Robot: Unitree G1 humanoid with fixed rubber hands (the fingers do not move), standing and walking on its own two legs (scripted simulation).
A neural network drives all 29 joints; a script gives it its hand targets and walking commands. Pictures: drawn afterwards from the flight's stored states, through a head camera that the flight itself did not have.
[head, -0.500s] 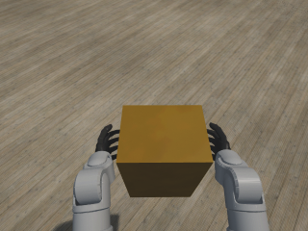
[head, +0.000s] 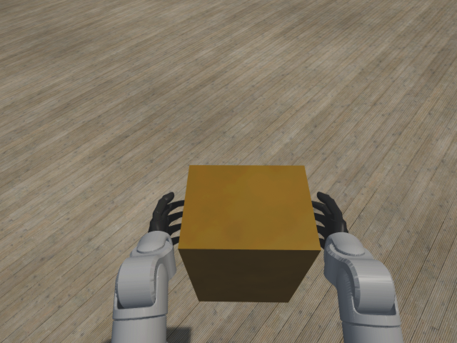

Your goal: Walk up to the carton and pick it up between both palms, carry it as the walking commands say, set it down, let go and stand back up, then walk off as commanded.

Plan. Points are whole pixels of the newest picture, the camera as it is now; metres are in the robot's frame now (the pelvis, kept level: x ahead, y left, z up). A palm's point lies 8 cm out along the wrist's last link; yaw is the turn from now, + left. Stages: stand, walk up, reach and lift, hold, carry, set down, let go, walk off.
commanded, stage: carry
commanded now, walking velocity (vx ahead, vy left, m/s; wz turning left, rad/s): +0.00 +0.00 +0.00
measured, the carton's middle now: (244, 242) +0.30 +0.00 -0.01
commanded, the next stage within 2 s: none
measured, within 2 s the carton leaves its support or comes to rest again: neither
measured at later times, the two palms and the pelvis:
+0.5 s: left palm (202, 111) +0.59 +0.08 +0.08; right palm (326, 112) +0.56 -0.20 +0.07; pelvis +0.30 -0.04 +0.02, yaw -2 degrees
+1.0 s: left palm (222, 68) +0.86 +0.03 +0.03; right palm (314, 65) +0.84 -0.25 +0.03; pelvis +0.57 -0.09 +0.01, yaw -2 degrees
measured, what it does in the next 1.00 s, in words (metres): walks ahead: left foot, then right foot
